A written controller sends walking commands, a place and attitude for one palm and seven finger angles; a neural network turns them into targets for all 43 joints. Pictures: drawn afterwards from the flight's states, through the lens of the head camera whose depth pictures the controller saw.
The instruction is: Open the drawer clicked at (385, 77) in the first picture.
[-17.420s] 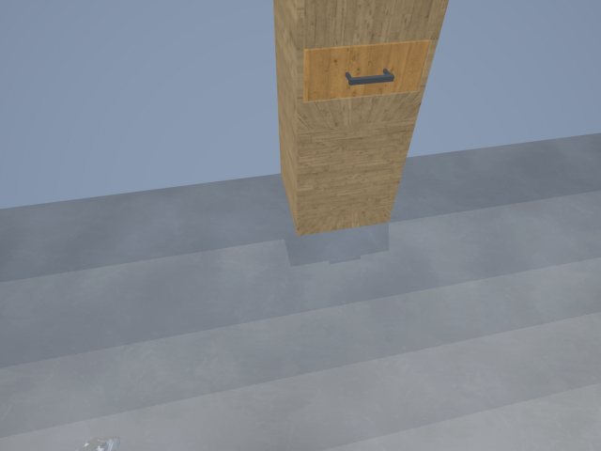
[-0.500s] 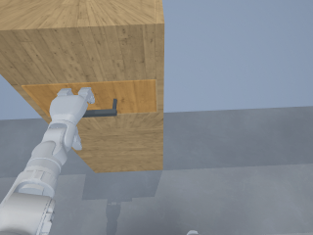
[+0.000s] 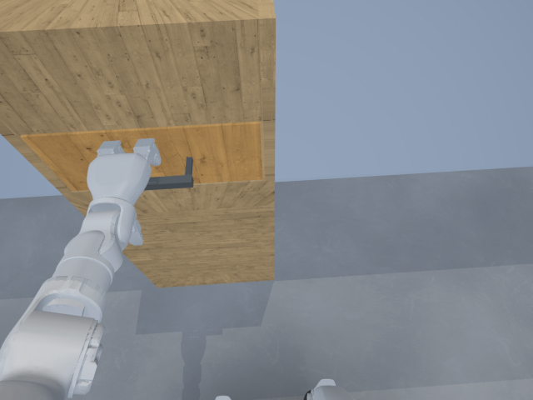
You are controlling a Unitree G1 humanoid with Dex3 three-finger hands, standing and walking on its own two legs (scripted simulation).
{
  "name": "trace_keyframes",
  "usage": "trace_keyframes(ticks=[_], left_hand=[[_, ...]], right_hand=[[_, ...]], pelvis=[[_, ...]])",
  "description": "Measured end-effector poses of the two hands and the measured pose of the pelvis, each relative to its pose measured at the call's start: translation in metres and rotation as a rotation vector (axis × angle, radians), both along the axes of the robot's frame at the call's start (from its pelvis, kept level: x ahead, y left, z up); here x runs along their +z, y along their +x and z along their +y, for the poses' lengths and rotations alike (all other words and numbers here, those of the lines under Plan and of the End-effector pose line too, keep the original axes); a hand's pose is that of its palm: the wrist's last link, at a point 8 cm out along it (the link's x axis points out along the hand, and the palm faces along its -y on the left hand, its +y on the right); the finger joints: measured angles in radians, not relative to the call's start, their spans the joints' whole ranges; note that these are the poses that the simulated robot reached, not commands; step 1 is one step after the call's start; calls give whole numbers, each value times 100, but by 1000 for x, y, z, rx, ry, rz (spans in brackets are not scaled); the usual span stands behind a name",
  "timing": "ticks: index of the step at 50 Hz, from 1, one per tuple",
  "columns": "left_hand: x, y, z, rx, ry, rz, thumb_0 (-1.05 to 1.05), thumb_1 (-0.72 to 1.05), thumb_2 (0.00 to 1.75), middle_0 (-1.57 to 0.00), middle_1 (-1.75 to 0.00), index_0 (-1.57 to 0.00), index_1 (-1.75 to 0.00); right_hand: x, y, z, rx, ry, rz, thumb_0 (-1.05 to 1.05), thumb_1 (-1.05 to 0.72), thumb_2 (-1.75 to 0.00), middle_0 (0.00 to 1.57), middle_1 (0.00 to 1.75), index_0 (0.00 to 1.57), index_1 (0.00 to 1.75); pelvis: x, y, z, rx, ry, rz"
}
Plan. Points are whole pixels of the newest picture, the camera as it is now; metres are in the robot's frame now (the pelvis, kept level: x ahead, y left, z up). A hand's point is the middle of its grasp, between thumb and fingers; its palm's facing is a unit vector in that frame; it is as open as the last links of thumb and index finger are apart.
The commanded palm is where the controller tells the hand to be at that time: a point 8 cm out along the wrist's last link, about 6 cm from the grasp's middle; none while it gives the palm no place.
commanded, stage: lower the fingers behind the handle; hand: left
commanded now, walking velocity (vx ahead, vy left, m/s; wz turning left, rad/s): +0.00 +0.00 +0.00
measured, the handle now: (153, 174) +0.49 +0.21 +0.00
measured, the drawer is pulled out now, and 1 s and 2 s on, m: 0.00 0.00 0.00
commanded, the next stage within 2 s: lift the fingers back up to retry in 0.80 s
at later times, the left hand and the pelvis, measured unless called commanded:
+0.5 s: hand (135, 193) +0.44 +0.23 +0.01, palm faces -0.02 +0.04 -1.00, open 13.7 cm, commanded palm +0.42 +0.23 +0.03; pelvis -0.03 -0.01 -0.02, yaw +1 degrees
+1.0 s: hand (134, 196) +0.44 +0.23 +0.00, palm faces -0.02 +0.01 -1.00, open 13.8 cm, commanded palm +0.41 +0.24 +0.04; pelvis -0.04 +0.00 -0.02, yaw +0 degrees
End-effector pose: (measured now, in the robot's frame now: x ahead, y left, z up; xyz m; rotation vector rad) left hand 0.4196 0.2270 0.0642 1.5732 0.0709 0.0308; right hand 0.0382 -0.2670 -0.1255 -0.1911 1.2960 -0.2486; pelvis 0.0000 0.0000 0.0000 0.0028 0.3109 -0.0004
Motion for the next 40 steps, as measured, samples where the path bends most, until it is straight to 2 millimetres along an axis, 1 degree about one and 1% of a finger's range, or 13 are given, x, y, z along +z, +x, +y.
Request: trace_keyframes(ticks=[9,18,30,40], left_hand=[[-1,0,-2,13,9,-4,0,-49,30,-31,-127,-32,-123],[-3,1,-3,19,21,-7,0,-49,30,-30,-130,-32,-125],[-5,1,-4,21,38,3,0,-49,30,-26,-133,-32,-124],[-5,0,-2,14,22,0,0,-49,30,-24,-134,-32,-121]], right_hand=[[-3,-2,-2,11,-5,-7,1,-90,-90,20,30,20,30],[-7,-8,-7,26,-23,-23,1,-90,-90,20,30,20,30],[-16,-30,-11,9,-32,-19,1,-90,-90,20,30,20,30],[-21,-49,-10,-3,-29,7,1,-90,-90,20,30,20,30]], pelvis=[[-4,-6,-1,3,1,10],[-12,-17,-4,8,3,25],[-23,-32,-7,5,5,40],[-26,-37,-7,2,6,46]])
